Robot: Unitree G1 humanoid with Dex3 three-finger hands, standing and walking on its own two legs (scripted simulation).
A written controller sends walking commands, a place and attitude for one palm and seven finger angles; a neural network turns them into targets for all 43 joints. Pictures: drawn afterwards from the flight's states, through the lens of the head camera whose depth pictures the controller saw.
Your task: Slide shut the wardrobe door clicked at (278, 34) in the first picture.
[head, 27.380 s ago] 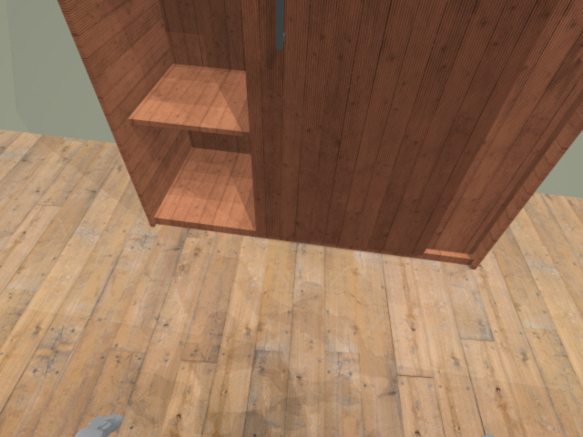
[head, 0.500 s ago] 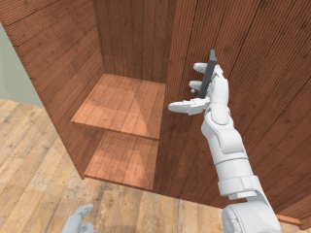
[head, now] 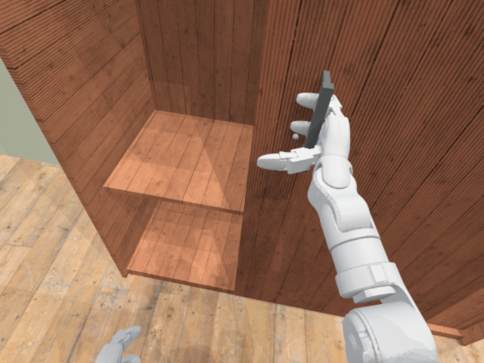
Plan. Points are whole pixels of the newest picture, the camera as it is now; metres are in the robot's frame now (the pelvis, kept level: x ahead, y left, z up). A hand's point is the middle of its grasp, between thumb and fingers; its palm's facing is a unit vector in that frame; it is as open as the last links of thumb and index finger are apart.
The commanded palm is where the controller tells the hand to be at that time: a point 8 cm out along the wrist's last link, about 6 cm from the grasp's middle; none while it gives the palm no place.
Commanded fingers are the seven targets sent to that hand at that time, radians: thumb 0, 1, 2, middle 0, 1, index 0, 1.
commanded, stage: move the hooked fingers beside the handle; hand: right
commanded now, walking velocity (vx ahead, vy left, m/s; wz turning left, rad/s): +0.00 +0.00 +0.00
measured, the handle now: (313, 125) +0.46 -0.08 +0.18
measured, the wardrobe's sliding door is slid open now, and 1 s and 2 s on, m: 0.47 0.47 0.47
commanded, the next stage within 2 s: none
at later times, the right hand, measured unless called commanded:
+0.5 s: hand (295, 137) +0.42 -0.05 +0.18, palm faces +0.09 +1.00 +0.01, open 14.0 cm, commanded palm +0.39 -0.10 +0.18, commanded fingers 0.00 0.50 -0.30 0.30 1.20 0.30 1.20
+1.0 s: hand (312, 138) +0.42 -0.08 +0.18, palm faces +0.11 +0.99 +0.03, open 13.7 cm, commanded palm +0.39 -0.14 +0.18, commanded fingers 0.00 0.50 -0.30 0.30 1.20 0.30 1.20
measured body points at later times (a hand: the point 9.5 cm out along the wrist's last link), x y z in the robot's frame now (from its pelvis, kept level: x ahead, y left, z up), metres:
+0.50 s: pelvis +0.00 +0.00 +0.00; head +0.00 +0.02 +0.45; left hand +0.15 +0.23 -0.11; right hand +0.41 -0.10 +0.18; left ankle -0.01 +0.09 -0.74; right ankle -0.02 -0.10 -0.74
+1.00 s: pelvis +0.01 +0.00 +0.00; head +0.00 +0.02 +0.45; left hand +0.14 +0.24 -0.11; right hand +0.41 -0.13 +0.18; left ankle -0.01 +0.09 -0.74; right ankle -0.02 -0.10 -0.74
